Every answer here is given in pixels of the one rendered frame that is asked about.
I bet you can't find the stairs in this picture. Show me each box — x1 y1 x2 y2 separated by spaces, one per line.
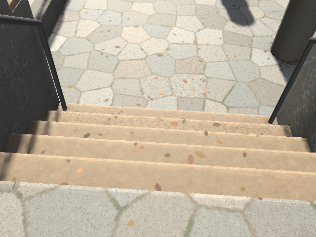
0 103 316 201

